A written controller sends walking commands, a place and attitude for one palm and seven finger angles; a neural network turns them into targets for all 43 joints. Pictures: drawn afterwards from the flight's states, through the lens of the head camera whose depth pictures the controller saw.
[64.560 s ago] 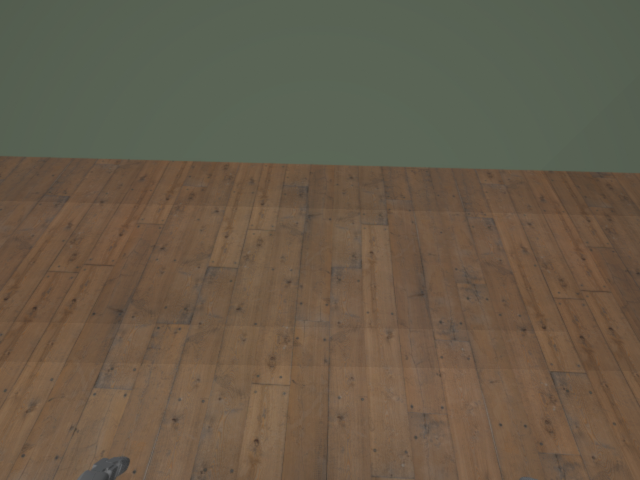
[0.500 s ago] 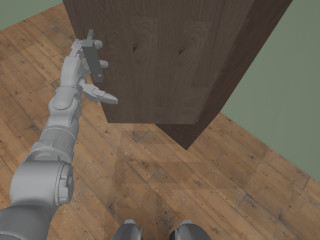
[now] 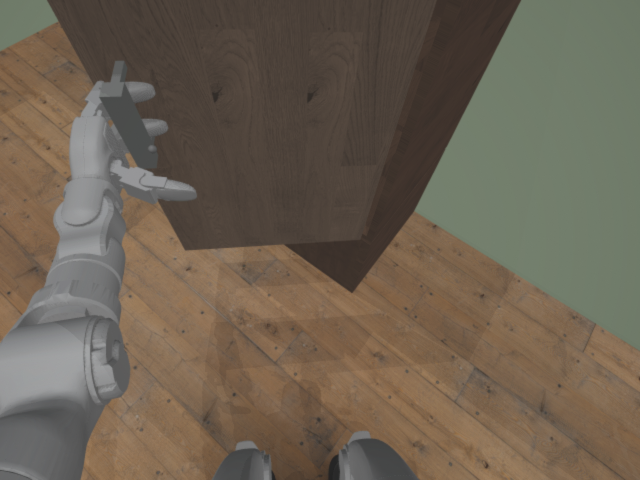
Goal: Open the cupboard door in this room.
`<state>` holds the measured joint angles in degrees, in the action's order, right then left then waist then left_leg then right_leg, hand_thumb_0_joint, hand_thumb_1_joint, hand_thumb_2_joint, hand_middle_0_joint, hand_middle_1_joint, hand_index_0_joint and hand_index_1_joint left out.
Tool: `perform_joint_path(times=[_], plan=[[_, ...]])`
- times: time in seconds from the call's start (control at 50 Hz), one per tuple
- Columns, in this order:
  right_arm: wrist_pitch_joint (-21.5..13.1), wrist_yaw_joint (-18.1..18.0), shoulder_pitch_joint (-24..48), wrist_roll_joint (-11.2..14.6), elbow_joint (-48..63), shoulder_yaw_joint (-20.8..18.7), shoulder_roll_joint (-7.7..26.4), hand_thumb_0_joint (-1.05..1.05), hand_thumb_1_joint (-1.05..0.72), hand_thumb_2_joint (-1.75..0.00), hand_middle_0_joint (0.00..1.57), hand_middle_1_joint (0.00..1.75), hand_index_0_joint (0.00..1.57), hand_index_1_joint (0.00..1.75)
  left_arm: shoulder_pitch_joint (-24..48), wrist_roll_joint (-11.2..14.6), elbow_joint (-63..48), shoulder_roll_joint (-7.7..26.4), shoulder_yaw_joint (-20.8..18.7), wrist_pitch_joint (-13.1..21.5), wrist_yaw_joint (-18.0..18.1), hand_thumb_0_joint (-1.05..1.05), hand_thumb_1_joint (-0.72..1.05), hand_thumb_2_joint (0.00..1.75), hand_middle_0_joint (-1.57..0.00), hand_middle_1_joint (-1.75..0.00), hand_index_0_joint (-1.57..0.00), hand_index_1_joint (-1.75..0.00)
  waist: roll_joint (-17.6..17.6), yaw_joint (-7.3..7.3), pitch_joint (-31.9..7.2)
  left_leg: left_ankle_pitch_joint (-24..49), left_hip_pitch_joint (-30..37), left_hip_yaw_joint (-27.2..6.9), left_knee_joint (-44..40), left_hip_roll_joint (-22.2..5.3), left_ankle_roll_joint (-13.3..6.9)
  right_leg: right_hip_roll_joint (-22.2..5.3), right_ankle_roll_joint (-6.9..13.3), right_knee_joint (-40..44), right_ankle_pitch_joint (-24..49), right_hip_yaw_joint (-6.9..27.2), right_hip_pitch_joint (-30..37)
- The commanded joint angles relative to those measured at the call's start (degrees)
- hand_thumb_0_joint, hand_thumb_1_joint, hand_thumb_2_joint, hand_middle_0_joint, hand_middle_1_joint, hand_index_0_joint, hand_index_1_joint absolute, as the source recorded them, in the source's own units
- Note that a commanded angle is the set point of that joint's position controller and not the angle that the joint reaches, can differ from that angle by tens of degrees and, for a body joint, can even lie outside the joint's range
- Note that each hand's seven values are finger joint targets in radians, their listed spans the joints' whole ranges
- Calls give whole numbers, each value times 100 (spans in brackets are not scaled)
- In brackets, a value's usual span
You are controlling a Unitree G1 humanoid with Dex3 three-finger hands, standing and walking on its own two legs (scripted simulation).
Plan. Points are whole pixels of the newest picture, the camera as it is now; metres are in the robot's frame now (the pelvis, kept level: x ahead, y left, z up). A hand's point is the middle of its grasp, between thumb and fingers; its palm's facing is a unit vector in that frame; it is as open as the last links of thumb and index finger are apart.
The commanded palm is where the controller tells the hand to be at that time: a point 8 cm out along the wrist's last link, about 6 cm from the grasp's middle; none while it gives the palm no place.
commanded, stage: close the thumb around the handle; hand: left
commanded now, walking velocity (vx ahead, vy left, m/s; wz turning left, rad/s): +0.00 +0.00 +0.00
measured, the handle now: (134, 117) +0.55 +0.20 +0.08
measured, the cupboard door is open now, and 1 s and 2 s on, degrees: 43 43 84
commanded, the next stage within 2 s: pull the door open along its arc in 0.76 s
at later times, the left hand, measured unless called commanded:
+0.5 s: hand (152, 145) +0.51 +0.17 +0.08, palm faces +0.02 -1.00 -0.01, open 8.8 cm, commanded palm +0.49 +0.22 +0.08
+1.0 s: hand (153, 147) +0.51 +0.17 +0.08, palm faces +0.02 -1.00 +0.00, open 5.5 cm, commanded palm +0.47 +0.22 +0.08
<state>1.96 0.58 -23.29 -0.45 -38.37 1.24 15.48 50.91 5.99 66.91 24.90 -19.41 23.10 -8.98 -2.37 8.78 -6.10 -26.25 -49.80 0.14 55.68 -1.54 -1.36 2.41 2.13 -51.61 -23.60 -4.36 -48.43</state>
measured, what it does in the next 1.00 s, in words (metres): stands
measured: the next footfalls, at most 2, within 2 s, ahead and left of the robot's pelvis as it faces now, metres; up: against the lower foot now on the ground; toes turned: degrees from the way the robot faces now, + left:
none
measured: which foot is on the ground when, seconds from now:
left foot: down 0.00-1.00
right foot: down 0.00-1.00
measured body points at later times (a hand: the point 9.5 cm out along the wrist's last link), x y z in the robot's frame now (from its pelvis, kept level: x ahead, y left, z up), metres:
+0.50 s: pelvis +0.00 +0.01 +0.00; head +0.13 +0.02 +0.43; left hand +0.51 +0.23 +0.08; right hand +0.00 -0.25 -0.12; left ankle +0.00 +0.10 -0.68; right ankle +0.00 -0.10 -0.68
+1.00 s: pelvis +0.00 +0.01 +0.00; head +0.12 +0.02 +0.43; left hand +0.50 +0.23 +0.08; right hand +0.00 -0.25 -0.12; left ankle +0.00 +0.10 -0.68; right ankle +0.00 -0.10 -0.68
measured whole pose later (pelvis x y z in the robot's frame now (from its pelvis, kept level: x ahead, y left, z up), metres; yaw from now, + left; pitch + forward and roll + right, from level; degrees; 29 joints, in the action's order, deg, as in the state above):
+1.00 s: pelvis +0.00 +0.01 +0.00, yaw -1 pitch +21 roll -3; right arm 2.6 0.8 -23.0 -0.9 -36.9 1.3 15.1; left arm 49.5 5.5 65.1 23.8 -20.0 22.5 -8.4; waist -2.5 9.0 -6.9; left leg -26.9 -49.7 1.5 55.8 -1.4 -2.5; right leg 2.3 0.9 -51.4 -23.5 -2.8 -48.6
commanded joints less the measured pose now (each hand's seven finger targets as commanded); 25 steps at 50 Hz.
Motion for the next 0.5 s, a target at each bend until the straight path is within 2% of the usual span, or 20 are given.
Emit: perform_joint_path(times=[0.0, 0.02, 0.04, 0.06, 0.08, 0.1, 0.14, 0.16, 0.2, 0.22, 0.24, 0.26, 0.28, 0.32, 0.36, 0.38, 0.4, 0.44, 0.46, 0.48], plan=[[-103, -86, -891, 1, 299, -342, 947, 0, -90, -90, 20, 30, 20, 30, 2495, 53, -1300, 1277, -196, 421, -118, 0, -50, 30, -30, -120, -30, -120, -358, 95, -2721, 2273, 1606, -173, -454, 145, -57, 45, -113, 498, 2374, 425, 1491], [-97, -91, -912, 4, 330, -334, 946, 0, -90, -90, 20, 30, 20, 30, 2476, 54, -1293, 1270, -170, 424, -137, 0, -50, 30, -30, -120, -30, -120, -279, 108, -2672, 2280, 1568, -188, -467, 148, -65, 54, -103, 478, 2385, 406, 1513], [-98, -89, -852, 12, 319, -324, 930, 0, -90, -90, 20, 30, 20, 30, 2563, 59, -1283, 1105, -25, 405, -153, 0, -50, 30, -30, -120, -30, -120, -377, 172, -2592, 2176, 1551, -166, -472, 147, -64, 45, -123, 509, 2319, 418, 1416], [-93, -99, -868, 16, 304, -334, 949, 0, -90, -90, 20, 30, 20, 30, 2511, 50, -1186, 1261, -167, 380, -142, 0, -44, 32, -30, -121, -30, -121, -257, 154, -2479, 2092, 1447, -161, -463, 138, -72, 44, -125, 520, 2252, 424, 1412], [-92, -100, -850, 13, 318, -328, 951, 0, -90, -90, 20, 30, 20, 30, 2595, 53, -1213, 1246, -122, 363, -164, 0, -39, 35, -31, -121, -31, -121, -292, 187, -2433, 1999, 1377, -139, -470, 150, -79, 34, -136, 542, 2212, 453, 1434], [-83, -116, -866, 21, 329, -332, 980, 0, -90, -90, 20, 30, 20, 30, 2495, 57, -1183, 1469, -316, 349, -149, 0, -33, 37, -31, -122, -31, -122, -221, 122, -2462, 1960, 1315, -137, -482, 150, -81, 33, -127, 551, 2189, 466, 1516], [-89, -120, -859, 23, 347, -323, 959, 0, -90, -90, 20, 30, 20, 30, 2528, 42, -1188, 1359, -212, 355, -167, 0, -22, 42, -32, -123, -32, -123, -398, 132, -2563, 2100, 1474, -159, -467, 152, -69, 38, -116, 500, 2240, 440, 1416], [-95, -122, -833, 19, 345, -312, 949, 0, -90, -90, 20, 30, 20, 30, 2579, 53, -1152, 1283, -151, 336, -176, 0, -16, 44, -32, -124, -32, -124, -356, 184, -2438, 2050, 1396, -148, -448, 141, -76, 34, -128, 512, 2202, 446, 1356], [-97, -133, -867, 18, 345, -311, 985, 0, -90, -90, 20, 30, 20, 30, 2574, 51, -1000, 1379, -226, 276, -183, 0, -5, 49, -33, -125, -33, -125, -193, 210, -2317, 1928, 1272, -157, -459, 135, -81, 38, -138, 529, 2078, 443, 1322], [-101, -148, -895, 7, 348, -310, 997, 0, -90, -90, 20, 30, 20, 30, 2692, 68, -1143, 1517, -339, 323, -166, 0, 0, 52, -34, -125, -34, -125, -231, 185, -2449, 2058, 1378, -198, -455, 131, -83, 44, -118, 473, 2152, 421, 1351], [-108, -138, -873, 3, 377, -318, 988, 0, -90, -90, 20, 30, 20, 30, 2678, 47, -1256, 1542, -355, 350, -160, 0, 6, 54, -34, -126, -34, -126, -520, 103, -2720, 2163, 1545, -187, -443, 140, -54, 35, -116, 447, 2193, 434, 1360], [-111, -133, -866, 5, 387, -313, 961, 0, -90, -90, 20, 30, 20, 30, 2695, 40, -1302, 1345, -198, 367, -159, 0, 12, 56, -34, -127, -34, -127, -483, 151, -2789, 2311, 1683, -218, -424, 123, -43, 45, -110, 412, 2256, 391, 1282], [-124, -128, -854, -11, 363, -327, 956, 0, -90, -90, 20, 30, 20, 30, 2762, 41, -1354, 1295, -173, 392, -147, 0, 17, 59, -35, -127, -35, -127, -551, 173, -2831, 2368, 1776, -222, -377, 104, -36, 46, -118, 405, 2251, 386, 1165], [-113, -122, -928, -20, 347, -325, 984, 0, -90, -90, 20, 30, 20, 30, 2602, 42, -1191, 1429, -312, 392, -123, 0, 28, 64, -36, -128, -36, -128, -418, 147, -2724, 2432, 1744, -245, -378, 95, -39, 64, -108, 395, 2249, 360, 1158], [-99, -112, -900, -14, 359, -317, 977, 0, -90, -90, 20, 30, 20, 30, 2586, 30, -1127, 1318, -241, 331, -110, 0, 40, 68, -36, -130, -36, -130, -395, 157, -2643, 2360, 1693, -252, -418, 91, -21, 58, -121, 392, 2167, 326, 1104], [-86, -113, -909, -9, 374, -322, 993, 0, -90, -90, 20, 30, 20, 30, 2525, 7, -1064, 1375, -281, 294, -94, 0, 45, 71, -37, -130, -37, -130, -320, 143, -2596, 2329, 1661, -257, -432, 86, -22, 68, -115, 399, 2123, 320, 1101], [-83, -109, -888, -11, 395, -320, 985, 0, -90, -90, 20, 30, 20, 30, 2681, -6, -1208, 1266, -144, 294, -93, 0, 51, 73, -37, -131, -37, -131, -453, 193, -2627, 2342, 1714, -254, -430, 89, -23, 61, -118, 410, 2123, 332, 1047], [-89, -107, -929, -28, 361, -340, 981, 0, -90, -90, 20, 30, 20, 30, 2853, -17, -1408, 1311, -198, 355, -37, 0, 62, 78, -38, -132, -38, -132, -621, 176, -2849, 2631, 2044, -317, -387, 58, 8, 70, -111, 362, 2193, 294, 913], [-87, -91, -934, -31, 361, -345, 961, 0, -90, -90, 20, 30, 20, 30, 2686, 0, -1304, 1133, -114, 347, -26, 0, 68, 80, -38, -133, -38, -133, -570, 170, -2806, 2672, 2098, -329, -401, 57, 27, 79, -110, 376, 2165, 259, 879], [-83, -79, -948, -36, 352, -344, 971, 0, -90, -90, 20, 30, 20, 30, 2608, 6, -1251, 1144, -151, 340, -13, 0, 73, 83, -39, -133, -39, -133, -456, 160, -2753, 2671, 2056, -328, -409, 44, 25, 88, -109, 382, 2162, 244, 894]])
